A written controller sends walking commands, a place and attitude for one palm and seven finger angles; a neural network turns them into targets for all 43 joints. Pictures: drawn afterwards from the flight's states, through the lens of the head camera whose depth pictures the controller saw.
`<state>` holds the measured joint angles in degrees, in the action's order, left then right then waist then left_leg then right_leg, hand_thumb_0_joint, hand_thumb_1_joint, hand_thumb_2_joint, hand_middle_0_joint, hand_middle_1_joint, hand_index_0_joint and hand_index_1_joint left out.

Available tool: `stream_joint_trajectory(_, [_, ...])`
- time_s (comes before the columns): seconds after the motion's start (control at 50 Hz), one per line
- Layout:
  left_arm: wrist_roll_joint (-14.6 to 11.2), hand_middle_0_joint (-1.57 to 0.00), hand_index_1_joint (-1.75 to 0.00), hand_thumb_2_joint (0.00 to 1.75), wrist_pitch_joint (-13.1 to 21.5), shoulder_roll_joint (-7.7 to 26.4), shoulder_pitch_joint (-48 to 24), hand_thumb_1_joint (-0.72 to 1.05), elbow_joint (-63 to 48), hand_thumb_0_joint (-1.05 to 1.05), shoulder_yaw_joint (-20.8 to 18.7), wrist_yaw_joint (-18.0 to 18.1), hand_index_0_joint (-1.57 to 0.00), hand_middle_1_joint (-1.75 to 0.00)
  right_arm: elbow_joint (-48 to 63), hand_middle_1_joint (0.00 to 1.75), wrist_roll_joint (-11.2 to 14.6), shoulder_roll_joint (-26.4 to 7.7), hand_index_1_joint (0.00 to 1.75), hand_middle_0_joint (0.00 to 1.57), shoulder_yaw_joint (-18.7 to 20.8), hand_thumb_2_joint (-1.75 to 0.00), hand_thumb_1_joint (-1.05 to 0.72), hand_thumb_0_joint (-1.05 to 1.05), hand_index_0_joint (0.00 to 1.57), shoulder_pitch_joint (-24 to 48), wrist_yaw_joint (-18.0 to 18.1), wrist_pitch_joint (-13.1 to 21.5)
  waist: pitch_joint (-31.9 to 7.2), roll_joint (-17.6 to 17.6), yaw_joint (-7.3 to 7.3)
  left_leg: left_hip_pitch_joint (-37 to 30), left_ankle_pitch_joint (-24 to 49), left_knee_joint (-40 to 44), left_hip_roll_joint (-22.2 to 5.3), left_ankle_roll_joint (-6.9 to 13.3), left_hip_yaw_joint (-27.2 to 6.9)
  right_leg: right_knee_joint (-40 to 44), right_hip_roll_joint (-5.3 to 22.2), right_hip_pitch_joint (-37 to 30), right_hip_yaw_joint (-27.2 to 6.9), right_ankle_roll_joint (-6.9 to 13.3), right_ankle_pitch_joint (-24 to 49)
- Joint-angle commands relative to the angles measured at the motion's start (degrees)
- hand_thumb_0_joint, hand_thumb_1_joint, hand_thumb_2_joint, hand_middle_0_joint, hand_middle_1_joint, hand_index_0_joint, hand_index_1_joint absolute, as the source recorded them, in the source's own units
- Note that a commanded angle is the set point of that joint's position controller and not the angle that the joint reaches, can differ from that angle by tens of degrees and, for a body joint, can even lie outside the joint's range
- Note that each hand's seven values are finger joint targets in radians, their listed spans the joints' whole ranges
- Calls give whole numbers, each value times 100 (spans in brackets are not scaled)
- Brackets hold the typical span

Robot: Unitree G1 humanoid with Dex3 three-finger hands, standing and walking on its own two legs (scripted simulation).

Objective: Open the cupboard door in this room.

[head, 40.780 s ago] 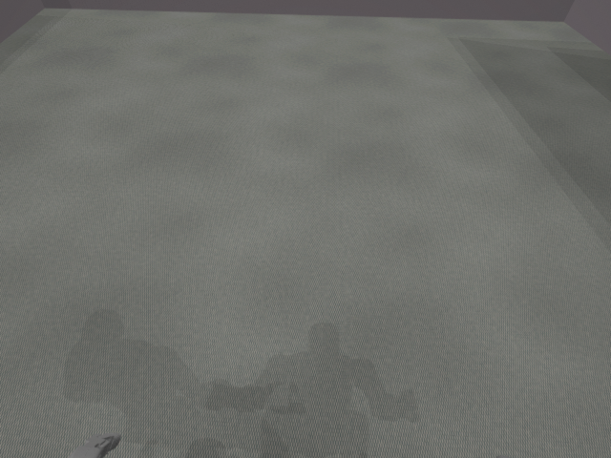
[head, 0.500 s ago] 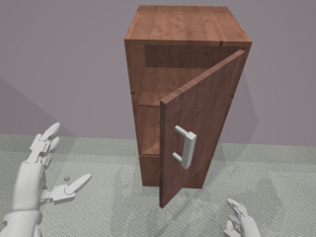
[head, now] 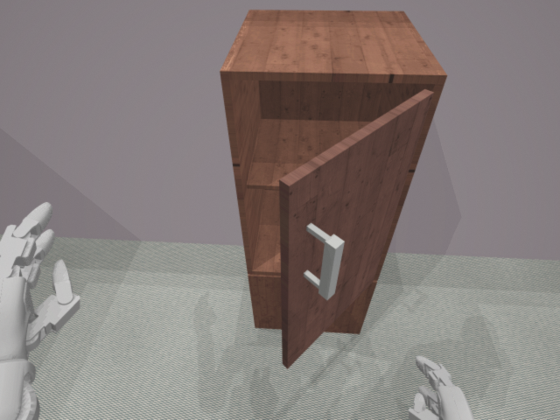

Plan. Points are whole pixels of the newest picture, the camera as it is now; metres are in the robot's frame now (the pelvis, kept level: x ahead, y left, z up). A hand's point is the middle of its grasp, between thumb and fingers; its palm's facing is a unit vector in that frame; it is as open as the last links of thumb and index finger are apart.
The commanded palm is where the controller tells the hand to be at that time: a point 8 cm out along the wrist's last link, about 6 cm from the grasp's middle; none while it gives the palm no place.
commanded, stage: draw the hand back to the body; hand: left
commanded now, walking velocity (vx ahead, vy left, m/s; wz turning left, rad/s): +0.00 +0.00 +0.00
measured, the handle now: (320, 262) +0.35 -0.01 +0.04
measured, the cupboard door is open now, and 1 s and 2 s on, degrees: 48 48 48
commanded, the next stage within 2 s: step back with the hand held close in 0.12 s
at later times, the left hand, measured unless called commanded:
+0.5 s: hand (83, 311) +0.18 +0.24 +0.14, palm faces +0.37 -0.80 -0.47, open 7.4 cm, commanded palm +0.12 +0.29 +0.17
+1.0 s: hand out of the picture +0.09 +0.28 +0.15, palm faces +0.48 -0.76 -0.43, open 7.4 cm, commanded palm +0.03 +0.31 +0.17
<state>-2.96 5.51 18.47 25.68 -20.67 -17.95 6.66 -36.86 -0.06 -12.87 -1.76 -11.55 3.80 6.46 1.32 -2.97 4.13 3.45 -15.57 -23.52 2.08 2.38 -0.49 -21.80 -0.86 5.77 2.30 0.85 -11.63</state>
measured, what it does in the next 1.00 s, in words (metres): shifts its weight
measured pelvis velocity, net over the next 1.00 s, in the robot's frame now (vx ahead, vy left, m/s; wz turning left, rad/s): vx -0.10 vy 0.01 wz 0.02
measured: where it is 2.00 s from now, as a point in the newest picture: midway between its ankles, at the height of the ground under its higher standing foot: outside the picture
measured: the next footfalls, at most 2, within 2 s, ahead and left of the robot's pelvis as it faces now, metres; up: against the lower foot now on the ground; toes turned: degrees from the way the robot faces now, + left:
right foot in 1.44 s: -0.31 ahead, -0.12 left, +0.00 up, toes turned -2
left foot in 1.80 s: -0.12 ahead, +0.10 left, +0.00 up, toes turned -3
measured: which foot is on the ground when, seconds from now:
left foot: down 0.00-1.00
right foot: down 0.00-1.00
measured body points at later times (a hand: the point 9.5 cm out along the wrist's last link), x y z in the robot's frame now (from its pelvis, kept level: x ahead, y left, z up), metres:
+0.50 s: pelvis -0.02 -0.01 +0.00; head -0.01 -0.02 +0.45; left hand +0.15 +0.29 +0.17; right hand +0.16 -0.25 -0.09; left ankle -0.03 +0.09 -0.74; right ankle +0.01 -0.11 -0.74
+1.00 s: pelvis -0.10 +0.01 -0.02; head -0.10 +0.02 +0.43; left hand +0.06 +0.32 +0.17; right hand +0.08 -0.22 -0.09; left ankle -0.03 +0.09 -0.74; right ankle +0.00 -0.11 -0.74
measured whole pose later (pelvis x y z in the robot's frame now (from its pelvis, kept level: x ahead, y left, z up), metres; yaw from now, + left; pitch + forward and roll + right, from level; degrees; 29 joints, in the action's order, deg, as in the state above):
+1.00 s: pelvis -0.10 +0.01 -0.02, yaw +1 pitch -1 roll -1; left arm 0.2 12.1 21.4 28.6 -28.4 -23.8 8.7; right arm -32.3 0.0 -12.5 -0.7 -13.1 3.8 4.4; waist 1.2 0.5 1.1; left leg 24.2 -20.0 -40.6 2.6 3.0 0.3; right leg -33.7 -0.7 23.5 0.5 0.0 -9.1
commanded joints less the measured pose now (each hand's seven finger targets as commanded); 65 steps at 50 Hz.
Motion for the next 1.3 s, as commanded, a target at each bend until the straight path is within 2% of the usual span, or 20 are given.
stream_joint_trajectory(0.0, [19,-20,-30,90,425,1314,-577,90,-1551,0,-896,121,-20,-30,929,30,-12,-606,30,20,227,-90,-90,0,20,777,105,356,-614,-377,14,402,1505,437,-281,-251,-207,207,67,-579,-136,104,829])
stream_joint_trajectory(0.04, [24,-20,-30,90,426,1244,-550,90,-1588,0,-834,130,-20,-30,901,30,-18,-569,30,20,212,-90,-90,0,20,766,102,393,-575,-484,-1,380,1690,409,-280,-264,-185,187,82,-558,-129,97,975])
stream_joint_trajectory(0.2, [-28,-20,-30,90,371,1069,-420,90,-984,0,-725,61,-20,-30,845,30,9,-581,30,20,254,-90,-90,0,20,809,94,339,-59,64,-33,457,1214,440,-289,-154,-118,409,71,-247,-176,71,613])
stream_joint_trajectory(0.22, [-22,-20,-30,90,429,1159,-815,90,-1361,0,-733,69,-20,-30,875,30,10,-590,30,20,251,-90,-90,0,20,828,89,347,-295,-52,-59,380,1213,439,-275,-147,-126,383,93,-341,-202,65,618])
stream_joint_trajectory(0.24, [-22,-20,-30,90,638,1842,-1027,90,-1368,0,-1454,102,-20,-30,1058,30,84,-735,30,20,279,-90,-90,0,20,663,81,279,125,176,-290,845,769,224,-371,-18,-292,674,334,297,-706,50,659])
stream_joint_trajectory(0.28, [18,-20,-30,90,629,1271,-219,90,-904,0,-1010,11,-20,-30,1008,30,25,-703,30,20,339,-90,-90,0,20,676,40,162,-6,497,-316,665,743,-64,-315,-6,-292,814,543,542,-845,101,606])
stream_joint_trajectory(0.4, [11,-20,-30,90,786,1400,317,90,-1610,0,-1094,97,-20,-30,1133,30,25,-750,30,20,394,-90,-90,0,20,667,60,54,-1075,-71,-312,705,1796,-231,-405,-100,-278,131,684,16,-652,159,1936])
stream_joint_trajectory(0.52, [-28,-20,-30,90,761,1608,663,90,-1782,0,-1409,219,-20,-30,1271,30,78,-699,30,20,484,-90,-90,0,20,630,125,-104,-1277,279,-327,985,2007,-369,-459,-149,-329,-222,708,22,-679,161,2209])
stream_joint_trajectory(0.66, [49,-20,-30,90,785,1459,593,90,-1733,0,-1267,266,-20,-30,1341,30,82,-806,30,20,479,-90,-90,0,20,651,158,-120,-651,-48,-339,1984,581,194,-693,60,-669,-364,387,321,-571,-10,500])
stream_joint_trajectory(0.7, [126,-20,-30,90,842,1500,493,90,-1830,0,-1332,275,-20,-30,1386,30,49,-870,30,20,474,-90,-90,0,20,713,179,-69,-572,-493,-299,2800,-315,667,-901,222,-905,-880,191,-228,-460,-83,382])
stream_joint_trajectory(0.8, [347,-20,-30,90,903,1435,160,90,-1956,0,-1361,320,-20,-30,1461,30,-46,-880,30,20,494,-90,-90,0,20,524,216,6,-393,-393,-321,4273,-2076,1026,-1152,469,-1217,-1796,-12,-1018,-472,-153,365])
stream_joint_trajectory(0.86, [384,-20,-30,90,963,1412,15,90,-1864,0,-1357,280,-20,-30,1469,30,-4,-853,30,20,497,-90,-90,0,20,433,165,64,-329,-14,-401,4225,-2266,335,-854,439,-902,-1403,234,-634,-970,-46,232])
stream_joint_trajectory(0.94, [269,-20,-30,90,1033,1483,-183,90,-2040,0,-1268,310,-20,-30,1329,30,-7,-775,30,20,489,-90,-90,0,20,301,92,121,-279,779,-486,2382,-1620,-1362,-282,49,-441,275,1032,1700,-1863,403,-1641])
stream_joint_trajectory(0.98, [211,-20,-30,90,1070,1514,-166,90,-2067,0,-1227,369,-20,-30,1235,30,-15,-712,30,20,432,-90,-90,0,20,295,80,119,-344,883,-521,1526,-1147,-1709,-218,-62,-306,477,1174,2544,-1633,448,-1946])
stream_joint_trajectory(1.04, [178,-20,-30,90,1153,1593,-14,90,-2328,0,-1375,405,-20,-30,1281,30,-17,-800,30,20,405,-90,-90,0,20,398,144,130,-339,-319,-509,2258,-1772,-189,-661,121,-1010,-588,487,1953,-889,102,-1617])
stream_joint_trajectory(1.08, [306,-20,-30,90,1218,1578,101,90,-2425,0,-1637,405,-20,-30,1354,30,-59,-861,30,20,454,-90,-90,0,20,489,168,214,-549,-1679,-371,4270,-3105,1589,-1791,611,-2305,-3215,-362,-73,-284,-207,-672])
stream_joint_trajectory(1.1, [327,-20,-30,90,1224,1739,66,90,-2443,0,-1712,394,-20,-30,1324,30,-99,-697,30,20,474,-90,-90,0,20,473,167,254,-607,-1482,-389,4163,-2583,1783,-1982,688,-2503,-4044,-390,53,-424,-195,-975])
stream_joint_trajectory(1.12, [271,-20,-30,90,1246,1820,-45,90,-2628,0,-1796,392,-20,-30,1262,30,-128,-604,30,20,518,-90,-90,0,20,420,139,323,-800,-947,-401,3454,-1818,1584,-2023,715,-2365,-4308,-346,527,-558,-166,-1301])
stream_joint_trajectory(1.16, [211,-20,-30,90,1188,1586,361,90,-2156,0,-1694,341,-20,-30,1171,30,-58,-673,30,20,602,-90,-90,0,20,449,67,427,-831,-443,-338,2852,-1653,1233,-1916,717,-1878,-4198,-359,813,-559,-172,-1486])
stream_joint_trajectory(1.28, [1,-20,-30,90,946,1180,179,90,-2045,0,-1003,310,-20,-30,751,30,-124,-646,30,20,427,-90,-90,0,20,442,-4,539,-756,-813,-426,1330,-681,1540,-1541,258,-1329,-1683,-383,1074,-126,-74,-1964])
